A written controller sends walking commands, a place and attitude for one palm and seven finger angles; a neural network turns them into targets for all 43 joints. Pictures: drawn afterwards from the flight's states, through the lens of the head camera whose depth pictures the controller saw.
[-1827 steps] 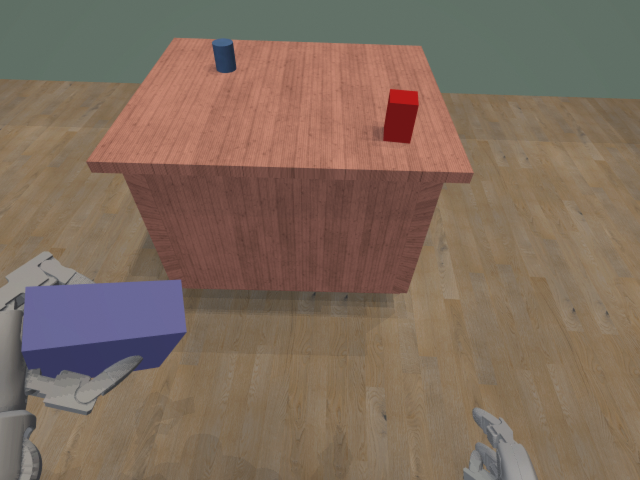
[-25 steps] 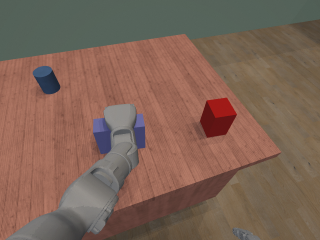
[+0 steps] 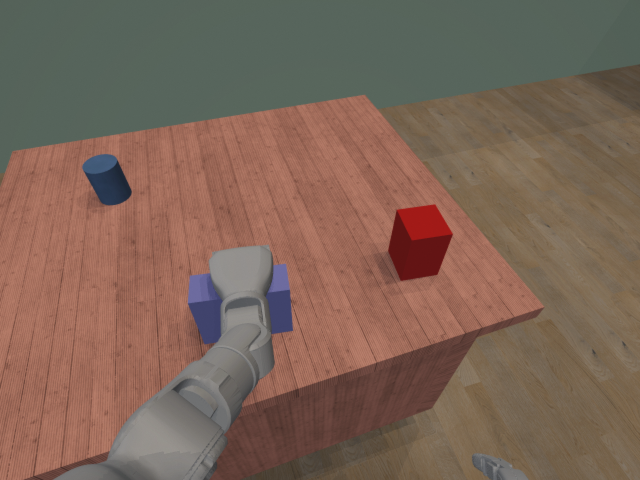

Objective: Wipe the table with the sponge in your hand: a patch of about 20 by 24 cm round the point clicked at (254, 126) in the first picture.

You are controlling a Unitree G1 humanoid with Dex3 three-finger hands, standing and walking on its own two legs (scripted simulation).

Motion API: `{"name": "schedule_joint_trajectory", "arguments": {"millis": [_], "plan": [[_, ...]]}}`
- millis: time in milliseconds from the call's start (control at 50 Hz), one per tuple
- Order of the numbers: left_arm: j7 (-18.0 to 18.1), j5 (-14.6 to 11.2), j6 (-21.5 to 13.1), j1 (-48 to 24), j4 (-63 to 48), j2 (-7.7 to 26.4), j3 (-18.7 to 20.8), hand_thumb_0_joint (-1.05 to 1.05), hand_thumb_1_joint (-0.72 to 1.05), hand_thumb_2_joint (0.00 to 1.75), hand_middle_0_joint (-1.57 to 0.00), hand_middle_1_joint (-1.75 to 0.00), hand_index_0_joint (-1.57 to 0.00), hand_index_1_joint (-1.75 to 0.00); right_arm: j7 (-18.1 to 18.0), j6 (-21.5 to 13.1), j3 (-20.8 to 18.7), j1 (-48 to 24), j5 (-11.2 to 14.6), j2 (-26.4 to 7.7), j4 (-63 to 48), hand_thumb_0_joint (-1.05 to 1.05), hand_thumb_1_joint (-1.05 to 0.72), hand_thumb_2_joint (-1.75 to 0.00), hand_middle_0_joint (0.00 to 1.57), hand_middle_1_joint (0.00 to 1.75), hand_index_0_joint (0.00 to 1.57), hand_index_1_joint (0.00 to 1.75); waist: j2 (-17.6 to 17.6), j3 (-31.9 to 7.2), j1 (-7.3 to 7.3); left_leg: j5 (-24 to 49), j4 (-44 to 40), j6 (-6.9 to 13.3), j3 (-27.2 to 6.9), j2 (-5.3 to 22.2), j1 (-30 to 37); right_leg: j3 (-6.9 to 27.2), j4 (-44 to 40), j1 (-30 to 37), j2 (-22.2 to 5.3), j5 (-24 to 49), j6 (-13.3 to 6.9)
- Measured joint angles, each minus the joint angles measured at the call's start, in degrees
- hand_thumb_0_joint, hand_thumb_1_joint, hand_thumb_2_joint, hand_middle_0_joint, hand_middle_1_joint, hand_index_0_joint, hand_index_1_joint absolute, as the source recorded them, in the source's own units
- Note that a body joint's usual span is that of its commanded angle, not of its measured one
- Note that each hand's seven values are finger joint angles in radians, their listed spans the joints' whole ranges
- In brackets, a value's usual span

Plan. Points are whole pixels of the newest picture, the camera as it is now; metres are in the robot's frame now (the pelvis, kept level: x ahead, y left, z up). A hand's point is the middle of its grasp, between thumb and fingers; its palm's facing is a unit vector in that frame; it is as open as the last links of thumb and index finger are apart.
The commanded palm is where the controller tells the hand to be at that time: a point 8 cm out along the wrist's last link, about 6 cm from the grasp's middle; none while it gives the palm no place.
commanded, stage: wipe back along the third lane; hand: left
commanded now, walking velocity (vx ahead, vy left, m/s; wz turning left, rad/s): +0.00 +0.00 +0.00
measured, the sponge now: (245, 311) +0.37 +0.14 -0.05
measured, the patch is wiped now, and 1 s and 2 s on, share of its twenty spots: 1.00 1.00 1.00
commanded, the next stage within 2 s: slide back across to the middle lane in 0.94 s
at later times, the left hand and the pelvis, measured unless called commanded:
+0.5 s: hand (252, 308) +0.36 +0.12 -0.01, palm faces -0.06 +0.00 -1.00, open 9.3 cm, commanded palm +0.31 +0.10 +0.02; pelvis +0.01 -0.01 +0.00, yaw +0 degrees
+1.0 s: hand (253, 311) +0.35 +0.12 -0.01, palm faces -0.06 -0.01 -1.00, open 9.3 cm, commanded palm +0.31 +0.10 +0.02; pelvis +0.00 -0.02 +0.00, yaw +0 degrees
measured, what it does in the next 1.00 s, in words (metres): stands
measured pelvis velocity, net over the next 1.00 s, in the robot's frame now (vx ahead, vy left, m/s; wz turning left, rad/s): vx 0.00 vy -0.02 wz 0.00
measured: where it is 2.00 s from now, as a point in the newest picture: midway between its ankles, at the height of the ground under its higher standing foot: outside the picture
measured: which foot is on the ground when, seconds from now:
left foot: down 0.00-1.00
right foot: down 0.00-1.00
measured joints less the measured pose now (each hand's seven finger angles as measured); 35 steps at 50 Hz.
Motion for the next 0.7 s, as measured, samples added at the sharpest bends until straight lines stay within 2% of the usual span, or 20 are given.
{"name": "schedule_joint_trajectory", "arguments": {"millis": [460, 700], "plan": [[-1.59, 0.39, 1.90, 7.90, -8.85, -0.32, -3.66, 0.00, -0.45, 1.11, -0.76, -1.47, -0.77, -1.51, 0.51, 1.67, 0.44, -2.00, 0.56, -0.08, -1.78, 0.01, -0.91, -0.90, 0.19, 0.30, 0.20, 0.30, 0.20, 0.03, 2.08, -0.26, -1.09, -0.87, -0.38, 0.21, 3.40, -0.27, -0.10, 2.97, 0.26, -0.81, -1.01], [-3.73, 1.00, 2.64, 9.65, -12.28, 0.50, -4.01, 0.01, -0.45, 1.11, -0.76, -1.47, -0.77, -1.51, 0.20, 2.22, 0.68, -4.00, 0.82, -0.42, -3.21, 0.01, -0.91, -0.90, 0.19, 0.30, 0.20, 0.30, -0.03, 0.57, 2.31, -0.44, -1.16, -1.18, -0.43, 0.35, 4.14, -0.31, 0.09, 3.56, 0.41, -1.10, -1.37]]}}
